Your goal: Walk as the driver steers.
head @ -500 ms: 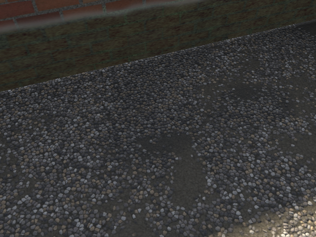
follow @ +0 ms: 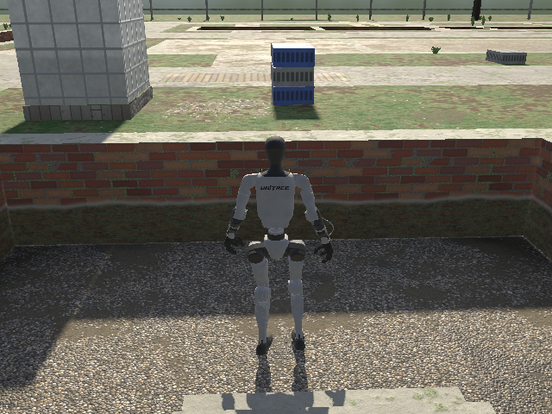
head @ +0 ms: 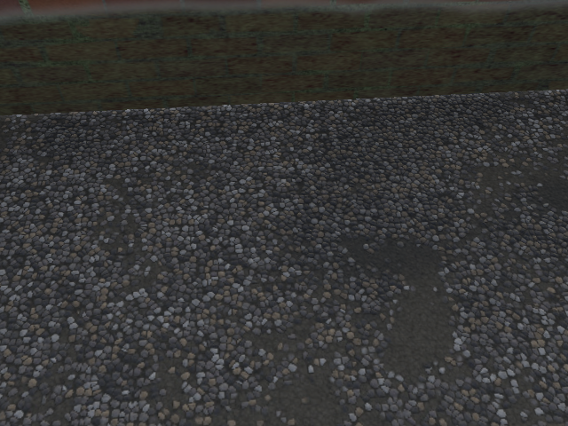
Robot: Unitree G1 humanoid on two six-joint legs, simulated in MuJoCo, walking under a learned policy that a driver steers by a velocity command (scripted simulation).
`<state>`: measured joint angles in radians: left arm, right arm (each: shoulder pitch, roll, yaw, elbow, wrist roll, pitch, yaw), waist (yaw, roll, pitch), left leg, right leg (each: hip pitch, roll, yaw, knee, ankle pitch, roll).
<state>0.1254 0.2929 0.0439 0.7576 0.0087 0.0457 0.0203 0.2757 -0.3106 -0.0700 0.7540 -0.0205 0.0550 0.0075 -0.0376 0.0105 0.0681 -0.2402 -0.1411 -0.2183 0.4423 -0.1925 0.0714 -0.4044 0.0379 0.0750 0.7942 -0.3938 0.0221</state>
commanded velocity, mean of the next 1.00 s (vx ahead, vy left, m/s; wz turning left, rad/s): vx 0.23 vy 0.00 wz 0.15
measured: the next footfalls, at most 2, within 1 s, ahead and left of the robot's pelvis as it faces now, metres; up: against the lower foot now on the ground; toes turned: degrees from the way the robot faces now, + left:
right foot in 0.10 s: +0.05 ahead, -0.12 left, +0.00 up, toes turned +9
left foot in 0.50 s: -0.02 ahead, +0.07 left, +0.00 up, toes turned +4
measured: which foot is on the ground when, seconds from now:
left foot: down 0.00-0.10, up 0.12-0.48, down 0.50-0.90, up 0.92-1.00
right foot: up 0.00-0.08, down 0.10-0.50, up 0.52-0.88, down 0.90-1.00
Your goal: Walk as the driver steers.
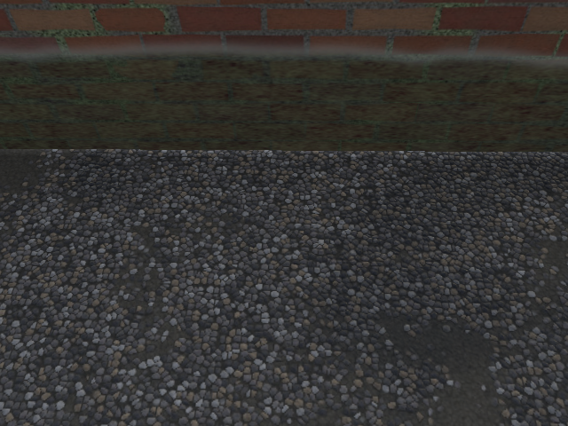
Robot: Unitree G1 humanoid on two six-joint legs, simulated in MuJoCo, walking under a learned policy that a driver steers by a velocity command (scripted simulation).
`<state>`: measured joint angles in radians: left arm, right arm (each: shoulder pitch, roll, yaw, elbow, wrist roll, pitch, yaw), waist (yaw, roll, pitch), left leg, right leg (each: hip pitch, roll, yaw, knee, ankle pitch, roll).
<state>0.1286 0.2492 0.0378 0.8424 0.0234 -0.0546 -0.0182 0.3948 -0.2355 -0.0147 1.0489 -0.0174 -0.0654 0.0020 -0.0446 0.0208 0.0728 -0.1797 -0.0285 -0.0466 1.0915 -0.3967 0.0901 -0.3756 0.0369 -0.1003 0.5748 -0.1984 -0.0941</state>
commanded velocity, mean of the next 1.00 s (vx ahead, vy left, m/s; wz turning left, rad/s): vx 0.48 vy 0.00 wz -0.24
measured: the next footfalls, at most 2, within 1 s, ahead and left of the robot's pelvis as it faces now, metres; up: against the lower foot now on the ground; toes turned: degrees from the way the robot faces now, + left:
left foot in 0.46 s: +0.42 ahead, +0.10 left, +0.00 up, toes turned +2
right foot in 1.00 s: +0.66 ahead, -0.14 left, +0.00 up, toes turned -23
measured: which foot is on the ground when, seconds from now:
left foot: up 0.00-0.44, down 0.46-1.00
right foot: down 0.00-0.48, up 0.50-0.98, down 1.00-1.00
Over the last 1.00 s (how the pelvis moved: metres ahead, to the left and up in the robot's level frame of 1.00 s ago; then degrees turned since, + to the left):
0.21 -0.04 -0.02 7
